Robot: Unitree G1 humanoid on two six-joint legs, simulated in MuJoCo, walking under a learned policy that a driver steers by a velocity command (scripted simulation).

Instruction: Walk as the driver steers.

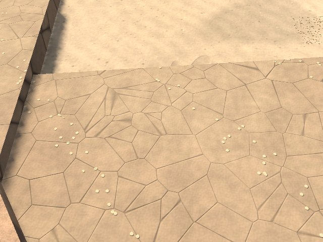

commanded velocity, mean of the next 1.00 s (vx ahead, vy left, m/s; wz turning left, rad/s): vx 0.50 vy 0.00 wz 0.15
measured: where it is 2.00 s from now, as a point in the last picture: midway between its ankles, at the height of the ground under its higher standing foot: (147, 132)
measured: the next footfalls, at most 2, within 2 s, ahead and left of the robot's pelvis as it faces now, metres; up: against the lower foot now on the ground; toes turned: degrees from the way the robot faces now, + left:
left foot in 0.16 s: +0.23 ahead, +0.11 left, +0.00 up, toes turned +10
right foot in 0.70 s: +0.56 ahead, -0.04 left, +0.00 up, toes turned +5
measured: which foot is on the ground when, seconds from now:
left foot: up 0.00-0.14, down 0.16-0.72, up 0.74-1.00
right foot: down 0.00-0.16, up 0.18-0.68, down 0.70-1.00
